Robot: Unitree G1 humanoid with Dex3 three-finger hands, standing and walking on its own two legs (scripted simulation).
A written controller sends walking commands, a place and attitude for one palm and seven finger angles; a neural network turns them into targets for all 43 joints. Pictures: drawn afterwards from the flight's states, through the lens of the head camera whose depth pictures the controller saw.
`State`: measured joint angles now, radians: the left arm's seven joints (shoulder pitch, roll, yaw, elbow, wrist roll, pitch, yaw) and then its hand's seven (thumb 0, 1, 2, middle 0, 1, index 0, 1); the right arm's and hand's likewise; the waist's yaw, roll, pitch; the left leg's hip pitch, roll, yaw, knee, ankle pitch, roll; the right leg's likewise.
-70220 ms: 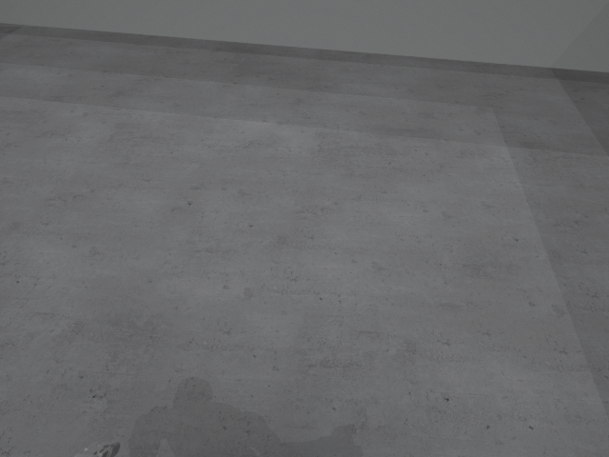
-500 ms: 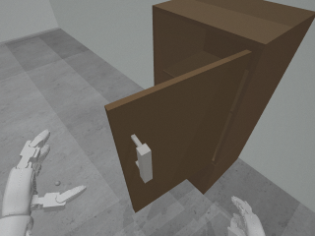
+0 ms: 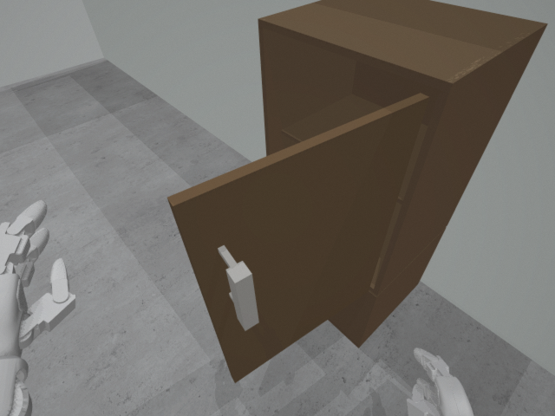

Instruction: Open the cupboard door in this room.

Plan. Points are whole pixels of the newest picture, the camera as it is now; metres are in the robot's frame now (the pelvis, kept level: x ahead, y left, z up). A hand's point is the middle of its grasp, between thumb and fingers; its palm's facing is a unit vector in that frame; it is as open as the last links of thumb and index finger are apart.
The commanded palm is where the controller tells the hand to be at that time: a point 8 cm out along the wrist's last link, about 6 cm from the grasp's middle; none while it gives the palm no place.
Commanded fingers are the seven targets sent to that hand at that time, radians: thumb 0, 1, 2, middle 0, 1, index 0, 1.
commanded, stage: draw the hand back to the body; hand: left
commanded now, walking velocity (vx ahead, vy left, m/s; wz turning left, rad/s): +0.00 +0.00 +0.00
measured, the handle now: (236, 287) +0.28 +0.11 +0.05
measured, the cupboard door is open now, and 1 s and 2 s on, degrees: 82 82 82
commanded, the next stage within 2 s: step back with the hand held close in 0.22 s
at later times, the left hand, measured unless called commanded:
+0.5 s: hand (64, 300) +0.18 +0.26 +0.16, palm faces +0.42 -0.78 -0.46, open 7.4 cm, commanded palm +0.12 +0.29 +0.17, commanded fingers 0.00 0.90 0.90 -0.20 -0.30 -0.20 -0.30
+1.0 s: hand out of the picture +0.10 +0.29 +0.15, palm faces +0.42 -0.76 -0.50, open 7.4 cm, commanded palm +0.04 +0.33 +0.17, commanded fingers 0.00 0.90 0.90 -0.20 -0.30 -0.20 -0.30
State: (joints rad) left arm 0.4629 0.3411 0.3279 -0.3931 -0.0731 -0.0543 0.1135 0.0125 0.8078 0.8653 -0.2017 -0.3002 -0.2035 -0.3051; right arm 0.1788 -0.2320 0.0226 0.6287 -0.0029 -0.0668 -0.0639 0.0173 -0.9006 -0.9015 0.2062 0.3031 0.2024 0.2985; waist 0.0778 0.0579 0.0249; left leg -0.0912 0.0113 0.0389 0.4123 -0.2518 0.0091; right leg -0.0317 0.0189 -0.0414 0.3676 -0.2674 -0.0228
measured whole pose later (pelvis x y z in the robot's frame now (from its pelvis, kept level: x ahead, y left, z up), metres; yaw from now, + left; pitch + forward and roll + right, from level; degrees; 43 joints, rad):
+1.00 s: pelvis -0.10 +0.03 -0.02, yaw +0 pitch -1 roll -2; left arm 0.55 0.42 0.43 -0.52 -0.02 -0.19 0.15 0.02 0.89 0.90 -0.21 -0.30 -0.21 -0.31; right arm 0.22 -0.22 0.00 0.55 0.01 -0.06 -0.09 0.02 -0.90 -0.90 0.21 0.30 0.20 0.30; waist 0.01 0.01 0.06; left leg -0.39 0.00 0.05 0.57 -0.17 0.06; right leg -0.34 0.02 -0.01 0.55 -0.23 0.01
